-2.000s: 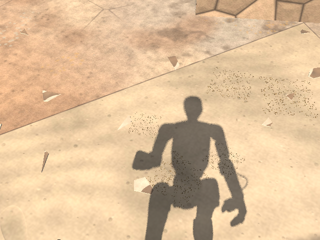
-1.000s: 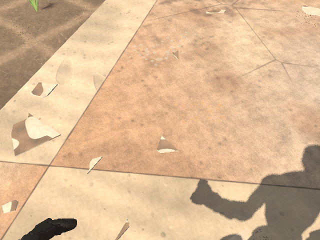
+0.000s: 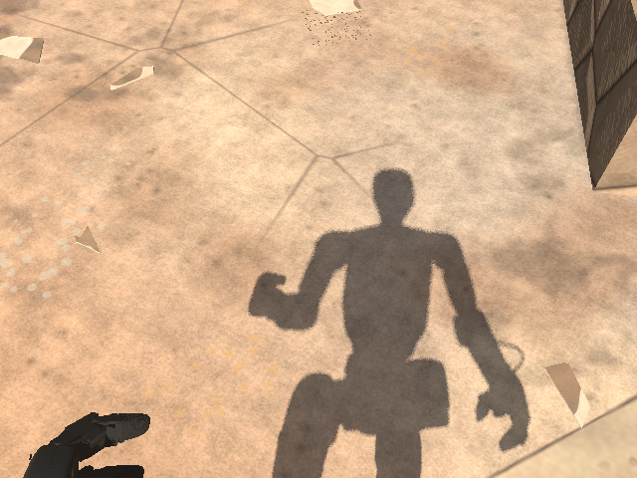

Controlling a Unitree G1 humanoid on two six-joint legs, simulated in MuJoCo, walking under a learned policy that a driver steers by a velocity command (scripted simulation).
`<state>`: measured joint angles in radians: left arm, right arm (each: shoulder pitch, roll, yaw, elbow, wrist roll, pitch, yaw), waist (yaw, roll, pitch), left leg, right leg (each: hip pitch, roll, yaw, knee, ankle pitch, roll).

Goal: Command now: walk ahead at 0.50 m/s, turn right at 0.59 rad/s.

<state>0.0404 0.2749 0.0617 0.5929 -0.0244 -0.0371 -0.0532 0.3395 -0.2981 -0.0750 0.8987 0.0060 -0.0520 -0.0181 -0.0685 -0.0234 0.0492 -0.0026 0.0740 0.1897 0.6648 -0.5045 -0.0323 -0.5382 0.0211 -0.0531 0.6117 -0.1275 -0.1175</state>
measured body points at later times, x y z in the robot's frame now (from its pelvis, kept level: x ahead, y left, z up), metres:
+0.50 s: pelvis +0.21 +0.03 +0.01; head +0.24 +0.03 +0.46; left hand +0.39 +0.27 -0.10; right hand +0.33 -0.25 -0.08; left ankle +0.32 +0.11 -0.71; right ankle +0.13 -0.08 -0.70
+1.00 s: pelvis +0.22 -0.01 +0.03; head +0.25 -0.03 +0.48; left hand +0.32 +0.28 -0.06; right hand +0.38 -0.30 -0.08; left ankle +0.22 +0.13 -0.63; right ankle +0.22 -0.12 -0.71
